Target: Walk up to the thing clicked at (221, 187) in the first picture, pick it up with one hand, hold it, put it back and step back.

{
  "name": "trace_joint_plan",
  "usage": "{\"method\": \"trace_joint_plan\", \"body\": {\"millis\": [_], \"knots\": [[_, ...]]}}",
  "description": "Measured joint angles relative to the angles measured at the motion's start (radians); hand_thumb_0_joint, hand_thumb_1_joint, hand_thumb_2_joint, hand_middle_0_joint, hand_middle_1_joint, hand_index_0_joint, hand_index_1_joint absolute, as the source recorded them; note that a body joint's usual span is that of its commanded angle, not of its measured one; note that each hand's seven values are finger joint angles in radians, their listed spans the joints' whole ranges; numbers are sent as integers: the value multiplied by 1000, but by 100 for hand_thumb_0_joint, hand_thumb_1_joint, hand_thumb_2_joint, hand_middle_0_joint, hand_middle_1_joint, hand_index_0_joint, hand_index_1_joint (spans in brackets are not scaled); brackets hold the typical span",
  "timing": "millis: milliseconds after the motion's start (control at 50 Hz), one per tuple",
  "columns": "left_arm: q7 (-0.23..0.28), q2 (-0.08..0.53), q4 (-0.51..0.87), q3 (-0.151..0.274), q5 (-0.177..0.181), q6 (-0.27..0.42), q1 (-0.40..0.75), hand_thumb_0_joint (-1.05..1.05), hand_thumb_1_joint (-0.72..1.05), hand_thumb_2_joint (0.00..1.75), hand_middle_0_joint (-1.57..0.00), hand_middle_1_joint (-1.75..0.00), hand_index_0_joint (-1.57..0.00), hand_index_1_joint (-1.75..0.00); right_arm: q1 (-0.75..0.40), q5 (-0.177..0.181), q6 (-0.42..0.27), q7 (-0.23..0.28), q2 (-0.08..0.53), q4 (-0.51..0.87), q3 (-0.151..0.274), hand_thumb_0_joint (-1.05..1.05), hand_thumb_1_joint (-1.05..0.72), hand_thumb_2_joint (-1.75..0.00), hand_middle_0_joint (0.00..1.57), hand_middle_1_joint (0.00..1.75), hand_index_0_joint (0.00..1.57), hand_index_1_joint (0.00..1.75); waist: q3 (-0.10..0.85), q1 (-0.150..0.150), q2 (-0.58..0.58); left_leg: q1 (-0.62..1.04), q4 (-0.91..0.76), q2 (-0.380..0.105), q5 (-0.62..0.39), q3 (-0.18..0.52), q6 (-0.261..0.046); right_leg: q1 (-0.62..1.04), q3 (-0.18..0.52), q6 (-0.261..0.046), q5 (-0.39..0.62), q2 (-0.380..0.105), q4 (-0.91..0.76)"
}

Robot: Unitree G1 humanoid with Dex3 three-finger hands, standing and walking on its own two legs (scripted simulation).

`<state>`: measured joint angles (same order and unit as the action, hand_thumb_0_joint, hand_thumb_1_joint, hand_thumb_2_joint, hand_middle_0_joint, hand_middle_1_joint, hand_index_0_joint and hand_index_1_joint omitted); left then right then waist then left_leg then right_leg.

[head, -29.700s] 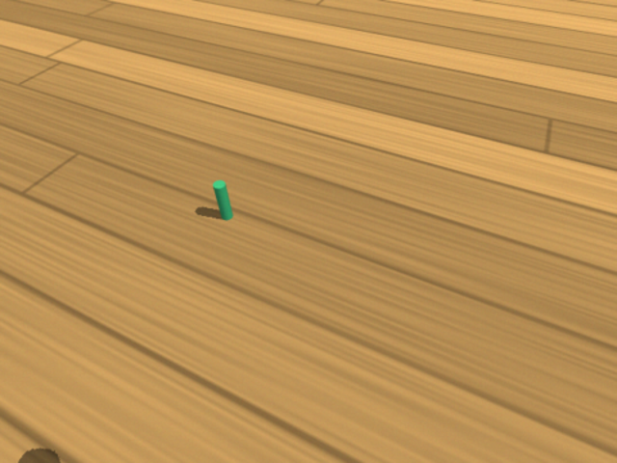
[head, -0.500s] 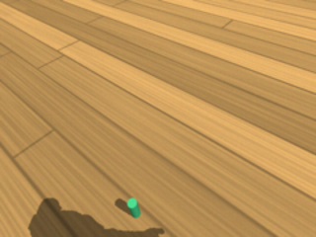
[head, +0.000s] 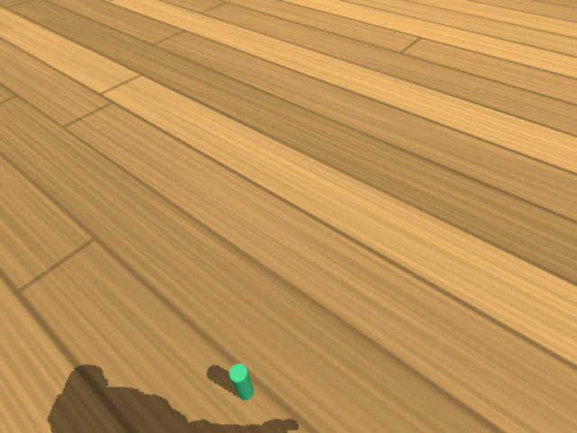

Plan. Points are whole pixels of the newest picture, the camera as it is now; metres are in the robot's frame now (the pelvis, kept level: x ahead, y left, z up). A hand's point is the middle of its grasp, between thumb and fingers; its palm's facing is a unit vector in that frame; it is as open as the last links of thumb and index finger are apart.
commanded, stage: stand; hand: left
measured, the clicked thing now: (242, 382) +0.39 +0.19 -0.69
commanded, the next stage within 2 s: step back in 0.06 s
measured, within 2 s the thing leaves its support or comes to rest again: neither
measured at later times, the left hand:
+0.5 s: hand out of the picture +0.08 +0.32 -0.18, palm faces -0.01 -0.93 -0.36, open 7.4 cm
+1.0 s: hand out of the picture -0.08 +0.32 -0.16, palm faces -0.06 -0.91 -0.40, open 7.4 cm
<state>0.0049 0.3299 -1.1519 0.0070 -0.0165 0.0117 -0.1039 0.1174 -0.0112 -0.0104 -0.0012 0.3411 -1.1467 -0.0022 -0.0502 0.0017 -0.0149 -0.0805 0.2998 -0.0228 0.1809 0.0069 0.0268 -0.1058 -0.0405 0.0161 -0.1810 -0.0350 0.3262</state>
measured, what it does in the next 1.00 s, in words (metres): walks backwards: right foot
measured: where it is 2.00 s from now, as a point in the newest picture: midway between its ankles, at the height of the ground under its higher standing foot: outside the picture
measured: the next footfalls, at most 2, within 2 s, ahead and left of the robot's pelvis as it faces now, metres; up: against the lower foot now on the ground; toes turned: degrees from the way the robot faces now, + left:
right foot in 0.84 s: -0.13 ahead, -0.06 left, +0.00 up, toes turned -1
left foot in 1.16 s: -0.20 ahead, +0.18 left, +0.00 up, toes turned -3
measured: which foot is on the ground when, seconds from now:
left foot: down 0.00-0.86, up 0.88-1.00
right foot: down 0.00-0.36, up 0.38-0.82, down 0.84-1.00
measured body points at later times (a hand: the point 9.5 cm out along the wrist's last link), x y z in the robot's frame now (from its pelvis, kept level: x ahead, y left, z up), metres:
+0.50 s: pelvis -0.07 +0.06 -0.02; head +0.01 +0.09 +0.42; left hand +0.08 +0.37 -0.16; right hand -0.02 -0.26 -0.13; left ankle -0.06 +0.15 -0.75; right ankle -0.08 -0.10 -0.68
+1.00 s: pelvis -0.18 +0.06 -0.02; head -0.14 +0.04 +0.43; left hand -0.08 +0.36 -0.13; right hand -0.09 -0.26 -0.14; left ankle -0.18 +0.18 -0.68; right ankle -0.17 -0.06 -0.75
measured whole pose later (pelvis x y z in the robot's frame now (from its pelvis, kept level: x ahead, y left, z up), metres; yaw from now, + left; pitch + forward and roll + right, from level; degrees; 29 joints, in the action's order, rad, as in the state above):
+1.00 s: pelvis -0.18 +0.06 -0.02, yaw -4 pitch -2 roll +1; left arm 0.00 0.35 -0.85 0.07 -0.04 -0.05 -0.18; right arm 0.14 0.01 0.04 0.01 0.39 -0.87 0.04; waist -0.15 0.02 -0.01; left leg -0.46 1.10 0.13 0.47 0.11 0.00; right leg -0.27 0.05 -0.02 -0.30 0.00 0.61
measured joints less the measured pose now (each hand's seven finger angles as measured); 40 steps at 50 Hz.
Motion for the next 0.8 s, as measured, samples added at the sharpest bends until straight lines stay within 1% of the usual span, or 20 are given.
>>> {"method": "trace_joint_plan", "body": {"millis": [60,80,140,180,240,280,320,340,360,380,400,420,440,480,500,540,600,680,760,800], "knots": [[0,1,1,0,1,0,-2,1,91,90,-20,-30,-20,-30,1,0,0,0,1,0,0,0,-90,-90,20,30,20,30,0,0,0,2,0,0,0,-1,0,0,1,0,-1,0,2],[-2,1,8,6,5,-3,-3,1,91,90,-20,-30,-20,-30,0,2,4,-3,3,6,2,0,-90,-90,20,30,20,30,-1,-2,-1,-10,14,0,5,0,-1,-9,0,0,-4,0,12],[0,7,50,31,17,-8,7,1,91,90,-21,-30,-20,-30,-21,15,19,-8,16,45,13,0,-90,-90,20,30,20,30,-40,-10,-9,-77,112,-5,37,7,-8,-54,-4,-5,-17,5,67],[1,13,81,42,17,-15,19,1,90,90,-21,-30,-20,-30,-33,19,29,-9,29,76,23,0,-90,-90,20,30,20,30,-70,-13,-14,-138,209,-1,52,14,-27,-85,-6,-7,-24,3,104],[6,21,126,52,0,-29,34,1,90,90,-21,-30,-20,-30,-39,17,51,-12,51,119,42,0,-90,-90,20,30,20,30,-101,-10,-3,-233,446,45,224,34,-57,-138,7,-5,-37,-18,166],[10,30,154,54,-8,-37,43,1,90,90,-21,-30,-20,-30,-28,19,57,-15,60,147,50,0,-90,-90,20,30,20,30,-110,-14,10,-259,530,65,277,34,-69,-172,16,2,-44,-34,203],[13,42,180,54,-13,-45,59,1,90,90,-21,-30,-20,-30,-9,18,56,-16,67,166,55,0,-90,-90,20,30,20,30,-114,-20,20,-245,498,62,257,25,-70,-207,18,18,-54,-48,244],[14,48,194,53,-12,-51,67,1,90,90,-21,-30,-20,-30,4,13,52,-16,70,172,57,0,-90,-90,20,30,20,30,-113,-25,24,-223,433,56,204,19,-68,-227,16,27,-65,-54,273],[14,54,209,51,-9,-57,77,1,90,90,-21,-30,-20,-30,18,5,47,-15,73,177,61,0,-90,-90,20,30,20,30,-113,-29,26,-200,369,52,174,21,-61,-253,15,29,-80,-59,312],[16,62,222,54,-3,-63,93,1,90,90,-21,-30,-20,-30,22,-6,44,-12,65,174,66,0,-90,-90,20,30,20,30,-127,-27,44,-203,372,64,190,14,-62,-279,46,13,-122,-56,366],[21,69,232,58,1,-68,105,1,90,90,-21,-30,-20,-30,25,-12,43,-12,54,173,64,0,-90,-90,20,30,20,30,-142,-23,58,-210,384,70,193,8,-68,-303,102,-2,-214,-24,438],[27,72,238,60,2,-71,112,1,91,90,-20,-30,-20,-30,29,-14,43,-14,45,174,60,0,-90,-90,20,30,20,30,-151,-26,63,-215,387,70,187,10,-74,-323,152,-13,-299,23,521],[33,73,241,61,3,-75,116,1,91,90,-20,-30,-20,-30,35,-16,43,-13,35,176,56,0,-90,-90,20,30,20,30,-155,-32,64,-218,377,68,174,15,-78,-341,187,-22,-348,67,605],[38,75,246,58,10,-78,111,1,91,90,-20,-30,-20,-30,44,-20,46,-5,17,181,50,0,-90,-90,20,30,20,30,-155,-33,70,-213,333,65,140,12,-83,-369,218,-32,-357,126,740],[37,73,251,56,13,-76,102,1,91,90,-20,-30,-20,-30,46,-20,46,0,12,187,48,0,-90,-90,20,30,20,30,-153,-30,70,-210,313,63,125,6,-87,-375,217,-31,-345,140,784],[33,67,256,54,11,-73,77,1,91,90,-20,-30,-20,-30,45,-17,44,10,6,204,49,0,-90,-90,20,30,20,30,-155,-28,64,-205,287,59,104,-6,-94,-366,203,-18,-332,148,825],[27,61,260,54,7,-75,39,1,91,90,-20,-30,-20,-30,37,-10,35,20,-2,238,49,0,-90,-90,20,30,21,30,-159,-26,58,-206,271,57,86,-29,-100,-323,190,-1,-325,138,794],[20,56,263,57,3,-81,6,1,91,90,-20,-30,-20,-30,20,-6,26,23,-7,278,46,0,-90,-90,20,30,21,30,-167,-22,50,-225,282,57,71,-57,-104,-257,177,5,-324,110,664],[12,51,267,63,-2,-77,-18,1,91,90,-20,-30,-20,-30,2,-6,28,19,0,300,41,0,-90,-90,20,30,21,30,-166,-15,34,-257,314,48,62,-81,-103,-201,139,-8,-315,80,530],[7,48,269,66,-6,-72,-32,1,91,90,-20,-30,-20,-30,-5,-5,33,15,7,302,40,0,-90,-90,20,30,21,30,-154,-9,22,-278,336,38,59,-91,-97,-167,116,-23,-279,68,442]]}}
